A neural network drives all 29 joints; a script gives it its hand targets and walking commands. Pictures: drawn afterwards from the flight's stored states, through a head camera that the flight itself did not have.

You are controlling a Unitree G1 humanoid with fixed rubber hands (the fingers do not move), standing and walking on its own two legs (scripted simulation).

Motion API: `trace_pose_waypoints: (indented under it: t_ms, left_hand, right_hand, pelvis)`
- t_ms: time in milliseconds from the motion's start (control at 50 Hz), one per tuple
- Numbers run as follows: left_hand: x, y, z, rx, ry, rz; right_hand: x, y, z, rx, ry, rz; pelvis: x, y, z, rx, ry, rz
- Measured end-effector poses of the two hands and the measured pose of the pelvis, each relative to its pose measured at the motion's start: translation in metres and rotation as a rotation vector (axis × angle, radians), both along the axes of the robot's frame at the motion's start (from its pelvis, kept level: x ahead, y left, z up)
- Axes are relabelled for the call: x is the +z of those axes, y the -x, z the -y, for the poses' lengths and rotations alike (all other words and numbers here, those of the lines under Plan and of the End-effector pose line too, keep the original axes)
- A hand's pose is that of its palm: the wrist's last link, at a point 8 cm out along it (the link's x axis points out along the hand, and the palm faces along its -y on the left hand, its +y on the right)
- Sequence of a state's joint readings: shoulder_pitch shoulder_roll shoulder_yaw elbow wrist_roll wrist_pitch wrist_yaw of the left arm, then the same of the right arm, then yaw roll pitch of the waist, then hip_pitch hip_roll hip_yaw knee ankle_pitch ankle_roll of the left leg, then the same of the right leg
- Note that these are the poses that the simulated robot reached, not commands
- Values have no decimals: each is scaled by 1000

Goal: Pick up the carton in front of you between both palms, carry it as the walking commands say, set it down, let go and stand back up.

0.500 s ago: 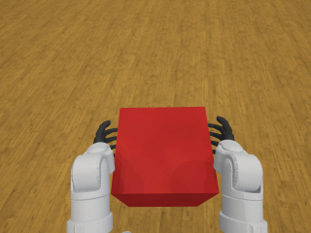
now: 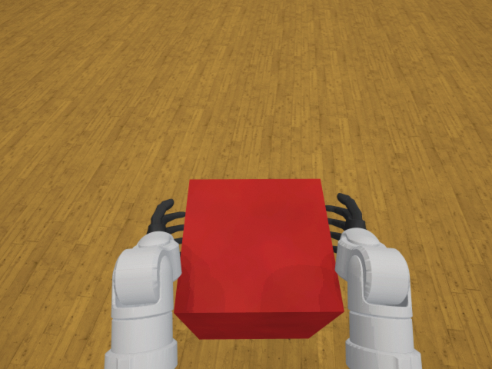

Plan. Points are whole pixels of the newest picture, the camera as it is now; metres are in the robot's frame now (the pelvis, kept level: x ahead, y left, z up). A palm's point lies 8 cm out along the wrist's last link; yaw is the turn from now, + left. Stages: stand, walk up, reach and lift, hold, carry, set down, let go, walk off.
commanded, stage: carry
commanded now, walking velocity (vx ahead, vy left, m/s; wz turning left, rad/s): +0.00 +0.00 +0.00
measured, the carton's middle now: (254, 266) +0.31 +0.00 -0.02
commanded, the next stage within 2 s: none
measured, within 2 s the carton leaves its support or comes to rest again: neither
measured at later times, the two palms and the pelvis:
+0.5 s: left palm (193, 249) +0.32 +0.10 +0.02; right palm (363, 241) +0.33 -0.18 +0.03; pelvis +0.04 -0.04 -0.02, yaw -1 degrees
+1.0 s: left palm (182, 256) +0.31 +0.12 +0.02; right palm (359, 250) +0.32 -0.17 +0.02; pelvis +0.02 -0.02 -0.02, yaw -1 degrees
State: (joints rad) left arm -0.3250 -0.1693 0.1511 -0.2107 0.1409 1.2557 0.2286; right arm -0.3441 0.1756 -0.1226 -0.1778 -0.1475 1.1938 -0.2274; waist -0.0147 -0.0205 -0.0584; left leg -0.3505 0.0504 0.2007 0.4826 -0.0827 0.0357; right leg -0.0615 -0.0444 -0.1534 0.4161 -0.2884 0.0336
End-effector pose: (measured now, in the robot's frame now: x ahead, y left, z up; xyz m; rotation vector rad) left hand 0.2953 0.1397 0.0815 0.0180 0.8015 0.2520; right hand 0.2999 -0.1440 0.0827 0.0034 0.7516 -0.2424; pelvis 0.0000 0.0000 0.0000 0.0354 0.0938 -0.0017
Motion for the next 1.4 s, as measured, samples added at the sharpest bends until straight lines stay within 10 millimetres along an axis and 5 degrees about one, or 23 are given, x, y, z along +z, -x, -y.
trace_pose_waypoints:
  t_ms: [200,460,680,860,1400]
  left_hand:
    - [8,-21,21,-9,-7,29]
    - [-55,-25,37,-52,-35,-26]
    - [-66,-31,36,-138,-15,56]
    - [-71,-31,28,-149,-9,102]
    - [-62,15,13,-137,-1,100]
  right_hand:
    - [9,-20,20,-2,0,29]
    - [-48,-26,37,46,64,-26]
    - [-61,-29,44,90,50,53]
    - [-66,-26,37,105,46,99]
    - [-56,15,23,112,44,96]
  pelvis:
    - [1,-21,20,-17,-15,21]
    - [-19,-38,37,-10,2,37]
    - [-18,-40,34,-13,1,29]
    - [-22,-31,27,-13,13,45]
    - [-18,8,17,-6,26,66]
